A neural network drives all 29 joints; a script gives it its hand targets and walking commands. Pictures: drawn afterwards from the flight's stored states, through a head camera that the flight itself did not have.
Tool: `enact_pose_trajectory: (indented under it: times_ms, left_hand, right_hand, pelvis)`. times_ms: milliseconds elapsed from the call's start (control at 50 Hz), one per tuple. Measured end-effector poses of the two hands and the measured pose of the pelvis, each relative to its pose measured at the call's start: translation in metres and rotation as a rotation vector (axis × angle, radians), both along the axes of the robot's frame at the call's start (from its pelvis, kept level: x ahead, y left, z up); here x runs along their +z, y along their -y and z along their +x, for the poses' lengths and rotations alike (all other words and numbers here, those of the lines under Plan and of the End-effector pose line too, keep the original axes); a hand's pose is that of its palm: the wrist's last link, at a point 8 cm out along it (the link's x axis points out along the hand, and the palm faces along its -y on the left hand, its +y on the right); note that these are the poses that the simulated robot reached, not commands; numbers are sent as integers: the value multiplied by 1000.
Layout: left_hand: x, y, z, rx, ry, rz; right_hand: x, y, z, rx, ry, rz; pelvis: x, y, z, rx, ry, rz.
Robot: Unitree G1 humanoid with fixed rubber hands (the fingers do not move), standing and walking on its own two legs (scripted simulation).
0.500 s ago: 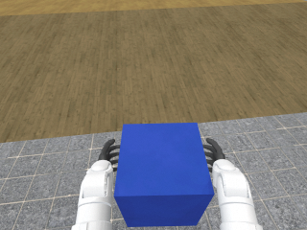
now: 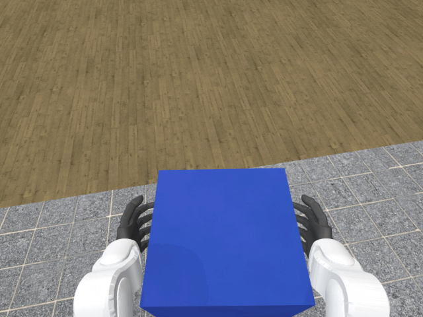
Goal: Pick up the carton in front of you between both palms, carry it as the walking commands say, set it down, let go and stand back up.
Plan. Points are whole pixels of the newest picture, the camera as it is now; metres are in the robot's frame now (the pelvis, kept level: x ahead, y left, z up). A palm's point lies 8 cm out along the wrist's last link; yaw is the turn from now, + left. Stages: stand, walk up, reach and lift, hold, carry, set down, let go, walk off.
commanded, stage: carry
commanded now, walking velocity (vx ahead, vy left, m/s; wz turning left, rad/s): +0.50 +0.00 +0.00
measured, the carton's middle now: (222, 253) +0.25 +0.00 +0.02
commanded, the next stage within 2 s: none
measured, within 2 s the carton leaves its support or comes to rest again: neither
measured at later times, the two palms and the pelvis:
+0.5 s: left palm (142, 133) +0.52 +0.17 +0.08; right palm (267, 125) +0.53 -0.13 +0.08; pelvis +0.30 +0.01 -0.01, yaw +1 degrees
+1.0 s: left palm (153, 59) +0.86 +0.18 +0.11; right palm (246, 53) +0.86 -0.12 +0.11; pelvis +0.64 +0.02 +0.00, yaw +1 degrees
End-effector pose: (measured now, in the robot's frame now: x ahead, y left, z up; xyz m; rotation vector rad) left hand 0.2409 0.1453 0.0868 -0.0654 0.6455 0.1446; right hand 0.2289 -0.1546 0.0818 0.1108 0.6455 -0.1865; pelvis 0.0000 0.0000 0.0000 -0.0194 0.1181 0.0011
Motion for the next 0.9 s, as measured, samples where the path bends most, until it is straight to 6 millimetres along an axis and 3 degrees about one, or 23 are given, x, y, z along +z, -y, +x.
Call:
enact_pose_trajectory:
  times_ms: [80,200,280,400,540,600,720,900]
  left_hand:
    - [-6,11,38,36,35,3]
    - [4,-1,76,159,-21,-19]
    - [17,-7,116,183,-11,-11]
    - [19,-11,197,131,12,1]
    - [-17,-31,311,67,3,-26]
    - [-28,-36,355,33,-53,-30]
    - [-12,-40,427,-17,-78,-26]
    - [15,-47,539,37,25,-31]
  right_hand:
    - [-3,10,46,3,40,2]
    - [11,-3,119,107,-14,10]
    - [20,-8,164,128,-3,10]
    - [19,-12,231,92,24,19]
    - [-9,-31,327,35,15,-11]
    - [-17,-36,361,3,-40,-20]
    - [0,-41,419,-45,-67,-24]
    - [29,-47,548,18,36,-29]
  pelvis:
    - [-13,15,46,43,35,-4]
    - [8,25,108,64,25,26]
    - [18,24,153,58,23,48]
    - [14,8,228,44,35,50]
    - [-17,-22,335,1,68,48]
    - [-13,-34,370,-19,62,44]
    - [13,-47,437,-27,51,7]
    - [18,-40,559,-1,50,-7]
